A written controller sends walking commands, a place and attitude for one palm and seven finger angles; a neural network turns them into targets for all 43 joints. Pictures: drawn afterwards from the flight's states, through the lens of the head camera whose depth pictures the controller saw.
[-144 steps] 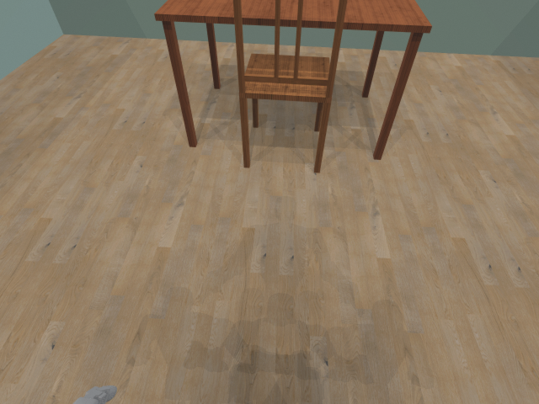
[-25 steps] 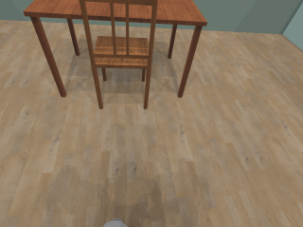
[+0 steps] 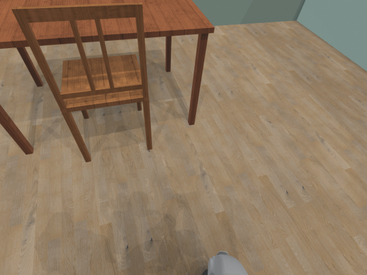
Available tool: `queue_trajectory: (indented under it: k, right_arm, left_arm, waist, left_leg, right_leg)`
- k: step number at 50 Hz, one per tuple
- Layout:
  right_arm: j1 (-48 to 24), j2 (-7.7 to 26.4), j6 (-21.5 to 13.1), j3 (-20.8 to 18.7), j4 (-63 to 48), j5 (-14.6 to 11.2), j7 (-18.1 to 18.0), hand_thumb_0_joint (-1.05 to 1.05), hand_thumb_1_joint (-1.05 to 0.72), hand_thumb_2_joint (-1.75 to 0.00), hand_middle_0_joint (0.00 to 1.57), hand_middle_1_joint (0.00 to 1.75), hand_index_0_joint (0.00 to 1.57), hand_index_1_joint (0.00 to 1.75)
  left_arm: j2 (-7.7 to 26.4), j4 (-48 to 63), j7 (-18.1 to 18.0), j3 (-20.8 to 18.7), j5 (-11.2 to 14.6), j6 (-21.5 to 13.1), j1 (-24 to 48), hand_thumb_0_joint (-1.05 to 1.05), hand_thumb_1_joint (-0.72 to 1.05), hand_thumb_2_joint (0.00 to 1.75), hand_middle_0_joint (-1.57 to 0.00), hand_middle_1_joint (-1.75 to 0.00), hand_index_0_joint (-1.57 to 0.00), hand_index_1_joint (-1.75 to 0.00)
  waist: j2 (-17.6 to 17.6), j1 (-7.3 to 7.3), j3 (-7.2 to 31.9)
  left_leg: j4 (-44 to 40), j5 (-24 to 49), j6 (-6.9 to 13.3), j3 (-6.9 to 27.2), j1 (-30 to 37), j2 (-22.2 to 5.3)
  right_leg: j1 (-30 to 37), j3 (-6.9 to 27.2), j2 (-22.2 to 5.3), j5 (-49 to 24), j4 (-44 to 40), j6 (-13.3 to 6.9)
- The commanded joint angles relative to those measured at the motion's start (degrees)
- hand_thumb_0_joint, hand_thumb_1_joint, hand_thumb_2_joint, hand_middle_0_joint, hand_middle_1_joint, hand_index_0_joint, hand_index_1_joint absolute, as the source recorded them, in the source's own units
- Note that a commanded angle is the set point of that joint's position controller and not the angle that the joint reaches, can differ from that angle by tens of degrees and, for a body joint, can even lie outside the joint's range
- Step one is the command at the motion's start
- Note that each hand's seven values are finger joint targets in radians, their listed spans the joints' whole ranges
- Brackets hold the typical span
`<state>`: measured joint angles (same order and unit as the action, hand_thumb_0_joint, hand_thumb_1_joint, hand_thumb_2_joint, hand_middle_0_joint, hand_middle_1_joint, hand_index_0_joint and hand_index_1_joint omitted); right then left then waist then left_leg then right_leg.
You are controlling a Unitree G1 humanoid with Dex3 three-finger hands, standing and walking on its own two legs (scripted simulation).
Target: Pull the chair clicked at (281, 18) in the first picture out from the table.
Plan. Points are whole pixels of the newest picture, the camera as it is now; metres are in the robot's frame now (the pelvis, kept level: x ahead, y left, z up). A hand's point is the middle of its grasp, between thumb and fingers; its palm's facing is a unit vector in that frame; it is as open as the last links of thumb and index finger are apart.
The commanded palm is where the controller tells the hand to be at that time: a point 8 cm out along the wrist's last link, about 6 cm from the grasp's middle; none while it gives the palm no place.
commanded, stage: walk to a spot facing it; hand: left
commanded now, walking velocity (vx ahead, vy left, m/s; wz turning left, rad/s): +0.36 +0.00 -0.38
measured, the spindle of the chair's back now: (84, 58) +0.91 +0.44 -0.06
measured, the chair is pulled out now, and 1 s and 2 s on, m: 0.00 0.00 0.00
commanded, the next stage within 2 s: turn to face it in 0.32 s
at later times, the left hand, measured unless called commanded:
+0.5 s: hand (126, 230) +0.26 +0.16 -0.18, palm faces -0.07 -0.98 -0.19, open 7.3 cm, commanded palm none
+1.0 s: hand (127, 180) +0.41 +0.18 -0.16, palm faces +0.11 -0.96 -0.25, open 7.4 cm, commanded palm none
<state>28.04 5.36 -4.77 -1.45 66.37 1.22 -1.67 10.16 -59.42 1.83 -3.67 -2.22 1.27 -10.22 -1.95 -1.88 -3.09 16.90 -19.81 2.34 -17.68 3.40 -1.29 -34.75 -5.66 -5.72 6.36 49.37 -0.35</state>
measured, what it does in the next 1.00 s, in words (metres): walks ahead: right foot, then left foot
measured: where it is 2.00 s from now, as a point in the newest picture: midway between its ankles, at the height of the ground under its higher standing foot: (176, 234)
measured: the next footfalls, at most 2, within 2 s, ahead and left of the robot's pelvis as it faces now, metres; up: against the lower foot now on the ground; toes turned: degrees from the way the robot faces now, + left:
right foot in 0.16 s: +0.22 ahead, -0.12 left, +0.00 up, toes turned -12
left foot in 0.58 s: +0.40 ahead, +0.09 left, +0.00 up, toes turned +3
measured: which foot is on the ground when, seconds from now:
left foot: down 0.00-0.16, up 0.18-0.56, down 0.58-1.00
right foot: up 0.00-0.14, down 0.16-0.60, up 0.62-1.00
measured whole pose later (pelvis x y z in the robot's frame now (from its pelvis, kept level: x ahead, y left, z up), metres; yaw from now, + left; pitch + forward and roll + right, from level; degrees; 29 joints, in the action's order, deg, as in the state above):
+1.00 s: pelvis +0.32 -0.03 -0.01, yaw +5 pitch +0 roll +0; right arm 12.9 11.1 2.0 -3.4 56.3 1.4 -0.3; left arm 11.1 -53.7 -1.1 -3.5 -0.9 1.5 -8.1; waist 1.4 -1.7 -3.7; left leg 28.8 -10.2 1.0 1.6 -18.8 1.3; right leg -20.2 -1.5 -2.2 21.9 40.9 3.1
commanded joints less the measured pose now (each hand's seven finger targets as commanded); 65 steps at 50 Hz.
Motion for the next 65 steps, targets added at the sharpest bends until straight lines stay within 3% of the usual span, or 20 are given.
queue_trajectory:
  k: [1,4,6,7,8,9,12,16,24,27,28,30,36,45,49,50,52,53,57,65]
  right_arm:
    - [7.1,7.9,-0.4,-1.3,0.2,0.4,-0.4,0.0,-0.9,-0.9,0.2,0.3,0.2,0.3]
    - [4.9,9.8,-0.1,-1.6,-0.1,0.3,-0.5,0.0,-0.9,-0.9,0.2,0.3,0.2,0.3]
    - [1.6,11.4,0.0,-2.2,-1.3,-0.3,-0.3,0.0,-0.9,-0.9,0.2,0.3,0.2,0.3]
    - [0.9,10.5,0.0,-2.0,-2.4,-0.9,0.5,0.0,-0.9,-0.9,0.2,0.3,0.2,0.3]
    - [2.4,6.5,-0.4,-1.6,-4.4,-1.7,0.5,0.0,-0.9,-0.9,0.2,0.3,0.2,0.3]
    - [-2.0,7.1,-0.2,-1.7,-5.6,-1.6,0.4,0.0,-0.9,-0.9,0.2,0.3,0.2,0.3]
    - [-7.9,5.2,1.1,-1.8,-6.9,-0.4,0.8,0.0,-0.9,-0.9,0.2,0.3,0.2,0.3]
    - [-2.9,2.8,3.4,-1.8,-6.0,0.2,1.2,0.0,-0.9,-0.9,0.2,0.3,0.2,0.3]
    - [-16.2,5.4,2.4,-1.1,-10.3,-0.1,2.3,0.0,-0.9,-0.9,0.2,0.3,0.2,0.3]
    - [-12.4,7.3,2.1,-1.0,-8.7,0.0,1.9,0.0,-0.9,-0.9,0.2,0.3,0.2,0.3]
    - [-8.1,10.2,1.8,-1.5,-7.5,0.2,1.6,0.0,-0.9,-0.9,0.2,0.3,0.2,0.3]
    - [-2.4,18.0,2.4,-2.8,-7.2,0.1,0.9,0.0,-0.9,-0.9,0.2,0.3,0.2,0.3]
    - [-14.8,14.2,3.5,-2.2,-11.3,-0.1,0.3,0.0,-0.9,-0.9,0.2,0.3,0.2,0.3]
    - [-14.1,15.8,5.3,-4.1,-13.3,0.4,0.8,0.0,-0.9,-0.9,0.2,0.3,0.2,0.3]
    - [-16.0,15.9,5.9,-4.5,-14.4,0.1,1.0,0.0,-0.9,-0.9,0.2,0.3,0.2,0.3]
    - [-16.7,15.2,5.9,-4.5,-14.8,-0.2,1.2,0.0,-0.9,-0.9,0.2,0.3,0.2,0.3]
    - [-16.6,9.3,6.1,-3.6,-17.2,-0.7,1.6,0.0,-0.9,-0.9,0.2,0.3,0.2,0.3]
    - [-17.1,12.1,6.7,-4.4,-17.0,-0.2,1.5,0.0,-0.9,-0.9,0.2,0.3,0.2,0.3]
    - [-13.3,11.3,7.8,-4.3,-13.3,0.1,2.3,0.0,-0.9,-0.9,0.2,0.3,0.2,0.3]
    - [-20.3,9.6,7.4,-2.5,-14.5,-0.4,2.0,0.0,-0.9,-0.9,0.2,0.3,0.2,0.3]
  left_arm:
    - [0.0,6.1,0.0,0.5,0.6,-2.0,8.9,0.0,0.9,0.9,-0.2,-0.3,-0.2,-0.3]
    - [1.2,4.8,-0.3,0.1,0.5,-2.6,2.5,0.0,0.9,0.9,-0.2,-0.3,-0.2,-0.3]
    - [4.0,1.1,-0.7,-1.0,0.1,-3.5,-10.3,0.0,0.9,0.9,-0.2,-0.3,-0.2,-0.3]
    - [8.0,-1.1,-1.1,-2.3,-0.1,-4.3,-17.8,0.0,0.9,0.9,-0.2,-0.3,-0.2,-0.3]
    - [13.4,-1.9,-1.9,-3.7,0.5,-4.7,-22.2,0.0,0.9,0.9,-0.2,-0.3,-0.2,-0.3]
    - [15.1,-1.7,-2.3,-3.8,1.9,-4.3,-20.7,0.0,0.9,0.9,-0.2,-0.3,-0.2,-0.3]
    - [7.6,0.4,-3.1,-1.6,1.6,-4.7,-10.2,0.0,0.9,0.9,-0.2,-0.3,-0.2,-0.3]
    - [4.6,1.1,-3.2,-0.4,0.5,-5.7,-5.6,0.0,0.9,0.9,-0.2,-0.3,-0.2,-0.3]
    - [7.3,-0.4,-2.5,-0.4,0.9,-5.2,-9.7,0.0,0.9,0.9,-0.2,-0.3,-0.2,-0.3]
    - [7.2,-0.9,-3.0,-0.1,1.3,-4.5,-9.8,0.0,0.9,0.9,-0.2,-0.3,-0.2,-0.3]
    - [6.2,-0.7,-3.1,0.2,1.5,-4.1,-10.5,0.0,0.9,0.9,-0.2,-0.3,-0.2,-0.3]
    - [3.6,1.1,-3.2,1.0,2.3,-3.8,-12.3,0.0,0.9,0.9,-0.2,-0.3,-0.2,-0.3]
    - [4.2,2.9,-2.8,-0.2,1.6,-1.5,-5.9,0.0,0.9,0.9,-0.2,-0.3,-0.2,-0.3]
    - [3.9,7.9,-3.3,-0.8,1.5,-0.1,-1.0,0.0,0.9,0.9,-0.2,-0.3,-0.2,-0.3]
    - [4.7,7.8,-3.6,-1.0,1.8,-0.7,-4.7,0.0,0.9,0.9,-0.2,-0.3,-0.2,-0.3]
    - [5.7,7.5,-3.8,-1.2,1.7,-1.1,-6.5,0.0,0.9,0.9,-0.2,-0.3,-0.2,-0.3]
    - [15.2,8.6,-4.2,-2.5,0.4,-1.8,-6.9,0.0,0.9,0.9,-0.2,-0.3,-0.2,-0.3]
    - [14.8,9.6,-4.2,-2.1,0.9,-1.5,-5.9,0.0,0.9,0.9,-0.2,-0.3,-0.2,-0.3]
    - [8.9,11.6,-4.1,-0.8,1.1,-1.8,2.2,0.0,0.9,0.9,-0.2,-0.3,-0.2,-0.3]
    - [11.2,7.2,-3.8,-1.1,0.4,-1.9,-8.2,0.0,0.9,0.9,-0.2,-0.3,-0.2,-0.3]
  waist:
    - [8.7,-2.08,-6.7]
    - [9.9,1.54,-1.9]
    - [8.2,7.73,5.6]
    - [2.4,10.94,10.9]
    - [-10.3,10.29,17.2]
    - [-5.6,9.51,16.3]
    - [2.4,4.19,1.1]
    - [-0.6,-1.54,-0.9]
    - [-5.2,2.6,-0.1]
    - [-0.5,0.55,2.1]
    - [4.4,-0.84,5.6]
    - [20.0,-1.41,11.8]
    - [7.9,2.23,4.4]
    - [11.1,0.27,6.5]
    - [10.1,2.6,7.2]
    - [7.2,3.76,7.4]
    - [-17.6,4.2,5.1]
    - [-10.8,4.1,4.6]
    - [-8.0,-0.34,0.4]
    - [-7.9,4.49,3.8]
  left_leg:
    - [-3.4,40.7,3.6,5.9,2.6,-17.2]
    - [6.6,60.1,3.3,3.2,4.2,-18.1]
    - [23.6,60.4,1.0,0.9,-0.9,-15.8]
    - [38.7,44.7,-0.9,0.0,-14.3,-13.2]
    - [58.6,-7.1,-4.1,2.4,-33.4,-2.7]
    - [67.4,-12.6,-2.9,11.7,-39.0,-2.2]
    - [62.3,-1.3,-3.0,16.4,-38.5,-8.8]
    - [47.3,1.2,-4.3,14.5,-29.3,-8.9]
    - [23.6,7.9,-4.1,10.9,-27.7,-4.7]
    - [14.3,15.2,-3.0,10.5,-17.9,-2.6]
    - [11.9,27.4,-1.7,14.1,-9.6,-4.8]
    - [6.0,53.6,10.7,36.8,0.2,-23.7]
    - [1.2,29.6,7.8,28.4,-16.0,-13.7]
    - [1.3,20.0,8.2,32.7,-15.0,-11.9]
    - [6.1,22.1,6.1,33.2,-19.8,-9.6]
    - [9.5,18.7,3.7,31.4,-23.1,-7.4]
    - [31.5,-11.3,-3.9,17.8,-37.9,5.0]
    - [41.3,-13.2,-3.4,21.1,-35.1,2.5]
    - [52.2,-1.5,-4.5,19.4,-34.9,-0.2]
    - [33.0,-6.3,-5.2,15.2,-29.7,0.0]
  right_leg:
    - [-4.1,-3.4,1.9,4.1,-7.9,-1.9]
    - [6.2,-5.4,5.5,8.5,-11.6,-4.8]
    - [23.8,-6.3,7.8,4.1,-17.4,-6.3]
    - [39.7,2.4,0.6,0.0,-18.7,-9.4]
    - [53.9,31.8,-16.6,-11.2,-23.6,-17.7]
    - [52.6,36.8,-19.3,-13.8,-29.6,-20.7]
    - [28.4,21.8,-13.8,-8.9,-33.2,-14.4]
    - [13.7,9.8,-8.0,-7.1,-35.9,-10.6]
    - [24.6,7.0,-6.5,-14.2,-31.7,-8.0]
    - [26.4,2.2,-5.4,-18.4,-22.6,-4.6]
    - [23.9,0.1,-3.1,-15.3,-13.7,-2.1]
    - [10.7,-1.3,5.1,31.6,11.2,2.4]
    - [9.4,4.3,1.3,19.9,12.9,3.1]
    - [11.2,3.8,3.0,18.7,-2.1,4.0]
    - [22.2,3.4,4.7,10.9,-16.8,3.4]
    - [27.6,3.9,3.4,5.2,-25.1,3.3]
    - [31.6,26.5,-20.1,-3.5,-35.2,-5.2]
    - [24.1,24.1,-21.7,-4.0,-34.8,-8.6]
    - [20.9,9.2,-11.1,-5.2,-32.7,-5.9]
    - [31.1,7.2,-12.8,-18.4,-29.4,-8.7]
